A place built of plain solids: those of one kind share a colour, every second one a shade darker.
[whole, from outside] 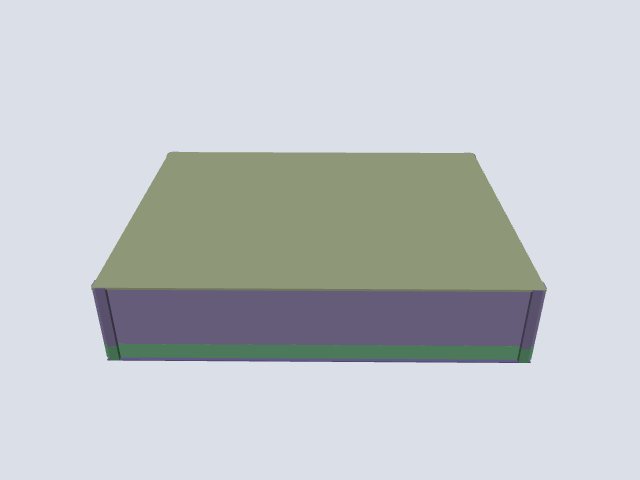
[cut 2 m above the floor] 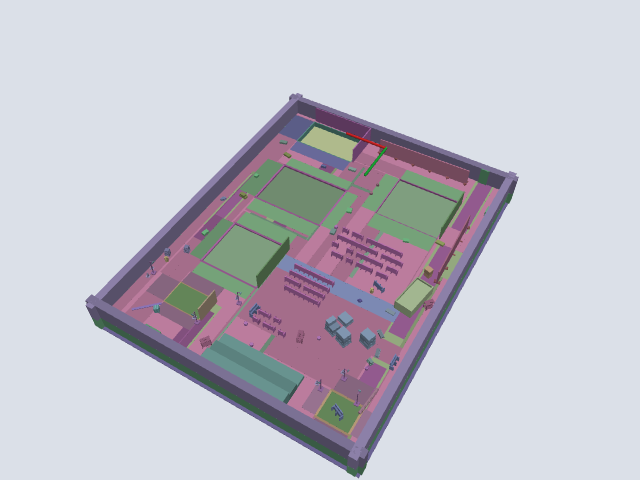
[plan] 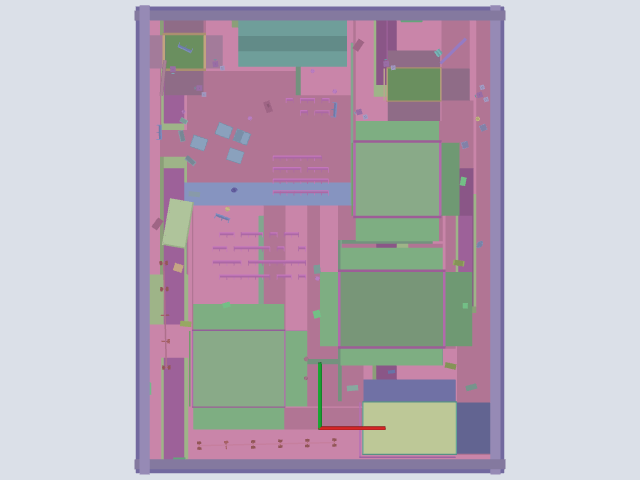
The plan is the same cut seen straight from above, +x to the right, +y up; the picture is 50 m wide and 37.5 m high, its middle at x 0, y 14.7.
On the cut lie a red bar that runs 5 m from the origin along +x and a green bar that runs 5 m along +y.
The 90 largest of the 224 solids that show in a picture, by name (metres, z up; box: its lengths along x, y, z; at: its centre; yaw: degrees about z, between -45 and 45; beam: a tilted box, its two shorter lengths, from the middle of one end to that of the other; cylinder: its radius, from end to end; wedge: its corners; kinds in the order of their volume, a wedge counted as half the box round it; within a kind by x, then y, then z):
{
 "floor_ground_1": {"box": [0.8, 16.1, 1.5], "at": [-12.9, 20.05, -0.75]},
 "floor_ground_2": {"box": [0.9, 10.52, 1.5], "at": [-12.85, 2.84, -0.75]},
 "floor_ground_3": {"box": [2.1, 2.1, 1.5], "at": [-11.45, 22.25, -0.75]},
 "floor_ground_4": {"box": [2.1, 2.6, 1.5], "at": [-11.35, 6.8, -0.75]},
 "floor_ground_5": {"box": [0.3, 15.8, 1.5], "at": [-10.15, 9.5, -0.75]},
 "floor_ground_6": {"box": [5.1, 7.7, 1.5], "at": [-7.35, 13.55, -0.75]},
 "floor_ground_7": {"box": [7.2, 1.9, 1.5], "at": [-5.5, 26.95, -0.75]},
 "floor_ground_8": {"box": [5.7, 3.2, 1.5], "at": [-4.75, 29.7, -0.75]},
 "floor_ground_9": {"box": [12.8, 6.8, 1.5], "at": [-4.0, 22.6, -0.75]},
 "floor_ground_10": {"box": [1.6, 7.7, 1.5], "at": [-3.6, 13.55, -0.75]},
 "floor_ground_11": {"box": [13.6, 2.0, 1.5], "at": [-3.5, -1.1, -0.75]},
 "floor_ground_12": {"box": [1.7, 9.8, 1.5], "at": [-1.85, 12.5, -0.75]},
 "floor_ground_13": {"box": [1.0, 11.0, 1.5], "at": [-0.5, 11.9, -0.75]},
 "floor_ground_14": {"box": [2.4, 2.9, 1.5], "at": [0.2, 3.55, -0.75]},
 "floor_ground_15": {"box": [2.4, 1.0, 1.5], "at": [0.2, 5.9, -0.75]},
 "floor_ground_16": {"box": [6.1, 1.7, 1.5], "at": [0.25, 0.75, -0.75]},
 "floor_ground_17": {"box": [3.9, 5.84, 1.5], "at": [0.45, 28.92, -0.75]},
 "floor_ground_18": {"box": [1.4, 5.2, 1.5], "at": [0.7, 14.8, -0.75]},
 "floor_ground_19": {"box": [23.6, 0.32, 1.5], "at": [1.5, -2.26, -0.75]},
 "floor_ground_20": {"box": [1.4, 1.7, 1.5], "at": [2.1, 15.55, -0.75]},
 "floor_ground_21": {"box": [1.7, 2.8, 1.5], "at": [2.55, 3.5, -0.75]},
 "floor_ground_22": {"box": [0.2, 9.34, 1.5], "at": [2.7, 27.17, -0.75]},
 "floor_ground_23": {"box": [1.4, 5.94, 1.5], "at": [3.5, 28.87, -0.75]},
 "floor_ground_24": {"box": [2.5, 1.5, 1.5], "at": [4.05, 24.75, -0.75]},
 "floor_ground_25": {"box": [3.4, 2.34, 1.5], "at": [7.7, 30.67, -0.75]},
 "floor_ground_26": {"box": [4.6, 1.1, 1.5], "at": [8.3, 4.35, -0.75]},
 "floor_ground_27": {"box": [0.8, 4.4, 1.5], "at": [10.2, 14.4, -0.75]},
 "floor_ground_28": {"box": [1.4, 3.3, 1.5], "at": [10.2, 23.95, -0.75]},
 "floor_ground_29": {"box": [2.2, 3.74, 1.5], "at": [10.6, 29.97, -0.75]},
 "floor_ground_30": {"box": [1.1, 5.3, 1.5], "at": [11.45, 22.95, -0.75]},
 "floor_ground_31": {"box": [0.3, 6.24, 1.5], "at": [11.85, 28.72, -0.75]},
 "floor_ground_32": {"box": [2.6, 4.4, 1.5], "at": [12.0, 4.2, -0.75]},
 "floor_ground_33": {"box": [0.2, 13.54, 1.5], "at": [12.1, 25.07, -0.75]},
 "floor_ground_34": {"box": [1.4, 2.6, 1.5], "at": [12.6, 7.7, -0.75]},
 "floor_ground_35": {"box": [1.1, 22.84, 1.5], "at": [12.75, 20.42, -0.75]},
 "wall_1": {"box": [0.8, 36.66, 6.0], "at": [-13.7, 14.71, 3.0]},
 "wall_2": {"box": [29.0, 0.8, 6.0], "at": [0.0, -2.82, 3.0]},
 "wall_3": {"box": [29.0, 0.8, 6.0], "at": [0.0, 32.24, 3.0]},
 "wall_4": {"box": [0.8, 36.66, 6.0], "at": [13.7, 14.71, 3.0]},
 "ceil_hall_1": {"box": [28.8, 36.46, 0.2], "at": [0.0, 14.71, 5.9]},
 "floor_void_bay_1": {"box": [7.1, 5.9, 1.3], "at": [-6.35, 4.65, -0.85]},
 "floor_void_bay_2": {"box": [8.0, 5.8, 1.3], "at": [5.6, 9.3, -0.85]},
 "floor_void_bay_3": {"box": [6.5, 5.7, 1.36], "at": [6.05, 19.45, -0.82]},
 "floor_apron_bay_1": {"box": [7.1, 1.7, 1.5], "at": [-6.35, 0.75, -0.75]},
 "floor_apron_bay_2": {"box": [7.1, 2.0, 1.5], "at": [-6.35, 8.7, -0.75]},
 "floor_apron_bay_3": {"box": [1.7, 5.9, 1.5], "at": [-1.85, 4.65, -0.75]},
 "floor_apron_bay_4": {"box": [1.4, 5.8, 1.5], "at": [0.7, 9.3, -0.75]},
 "floor_apron_bay_5": {"box": [8.0, 1.3, 1.5], "at": [5.6, 5.55, -0.75]},
 "floor_apron_bay_6": {"box": [8.0, 1.7, 1.5], "at": [5.6, 13.25, -0.75]},
 "floor_apron_bay_7": {"box": [6.5, 1.8, 1.5], "at": [6.05, 15.5, -0.75]},
 "floor_apron_bay_8": {"box": [6.5, 1.5, 1.5], "at": [6.05, 23.25, -0.75]},
 "floor_apron_bay_9": {"box": [1.4, 5.7, 1.5], "at": [10.2, 19.45, -0.75]},
 "floor_apron_bay_10": {"box": [2.1, 5.8, 1.5], "at": [10.85, 9.3, -0.75]},
 "wall_foot_1": {"box": [0.8, 36.66, 1.5], "at": [-13.7, 14.71, -0.75]},
 "wall_foot_2": {"box": [29.0, 0.8, 1.5], "at": [0.0, -2.82, -0.75]},
 "wall_foot_3": {"box": [29.0, 0.8, 1.5], "at": [0.0, 32.24, -0.75]},
 "wall_foot_4": {"box": [0.8, 36.66, 1.5], "at": [13.7, 14.71, -0.75]},
 "floor_base_1": {"box": [28.8, 36.46, 0.1], "at": [0.0, 14.71, -1.55]},
 "floor_aisle_1": {"box": [1.6, 7.92, 1.5], "at": [-11.4, 1.54, -0.75]},
 "floor_aisle_2": {"box": [1.6, 3.9, 1.5], "at": [-11.4, 10.05, -0.75]},
 "floor_aisle_3": {"box": [1.6, 8.3, 1.5], "at": [-11.4, 16.15, -0.75]},
 "floor_aisle_4": {"box": [1.6, 2.2, 1.5], "at": [-11.4, 24.9, -0.75]},
 "floor_aisle_5": {"box": [0.8, 5.04, 1.5], "at": [4.8, 29.32, -0.75]},
 "floor_aisle_6": {"box": [1.1, 4.4, 1.5], "at": [11.35, 14.4, -0.75]},
 "floor_aisle_7": {"box": [1.1, 2.5, 1.5], "at": [11.45, 19.05, -0.75]},
 "floor_apron_patch_1": {"box": [1.0, 2.6, 1.5], "at": [-12.8, 29.4, -0.75]},
 "floor_apron_patch_2": {"box": [3.0, 1.9, 1.5], "at": [-10.6, 26.95, -0.75]},
 "floor_apron_patch_3": {"box": [3.0, 0.94, 1.5], "at": [-10.6, 31.37, -0.75]},
 "floor_apron_patch_4": {"box": [1.3, 2.6, 1.5], "at": [-8.25, 29.4, -0.75]},
 "floor_apron_patch_5": {"box": [4.1, 1.5, 1.5], "at": [7.35, 24.75, -0.75]},
 "floor_apron_patch_6": {"box": [4.1, 1.3, 1.5], "at": [7.35, 28.85, -0.75]},
 "floor_apron_patch_7": {"box": [2.2, 2.5, 1.5], "at": [10.6, 26.85, -0.75]},
 "floor_apron_pit_1": {"box": [7.2, 1.7, 1.5], "at": [7.0, 2.95, -0.75]},
 "floor_apron_pit_2": {"box": [2.6, 4.0, 1.5], "at": [12.0, 0.0, -0.75]},
 "floor_aisle_cross_1": {"box": [13.0, 1.7, 1.5], "at": [-4.1, 18.35, -0.75]},
 "wall_bank_1": {"box": [8.5, 1.2, 0.46], "at": [-2.14, 28.84, 0.23]},
 "wall_bank_2": {"box": [8.5, 1.2, 0.92], "at": [-2.14, 30.04, 0.46]},
 "wall_bank_3": {"box": [8.5, 1.2, 1.38], "at": [-2.14, 31.24, 0.69]},
 "floor_fixed_patch_1": {"box": [3.0, 2.6, 1.5], "at": [-10.6, 29.4, -0.75]},
 "floor_fixed_patch_2": {"box": [4.1, 2.5, 1.5], "at": [7.35, 26.85, -0.75]},
 "floor_void_pit_1": {"box": [7.2, 4.0, 0.84], "at": [7.0, 0.0, -1.08]},
 "floor_under_aisle_1": {"box": [1.1, 3.9, 1.5], "at": [-12.75, 10.05, -0.75]},
 "floor_under_aisle_2": {"box": [0.3, 9.2, 1.5], "at": [-12.35, 16.6, -0.75]},
 "floor_under_aisle_3": {"box": [0.3, 7.92, 1.5], "at": [-10.45, 1.54, -0.75]},
 "floor_under_aisle_4": {"box": [0.2, 8.8, 1.5], "at": [12.1, 13.9, -0.75]},
 "floor_chase_1": {"box": [0.4, 6.9, 1.5], "at": [-4.6, 13.15, -0.75]},
 "floor_chase_2": {"box": [0.4, 5.84, 1.5], "at": [-1.7, 28.92, -0.75]},
 "floor_chase_3": {"box": [0.2, 12.6, 1.5], "at": [2.5, 23.8, -0.75]},
 "skip_1": {"box": [1.66, 3.46, 0.93], "at": [-11.1, 15.98, 0.47], "yaw": -9.8},
 "rail_screen_1": {"box": [10.8, 0.12, 2.2], "at": [-4.16, -1.25, 1.1], "yaw": 1.3}
}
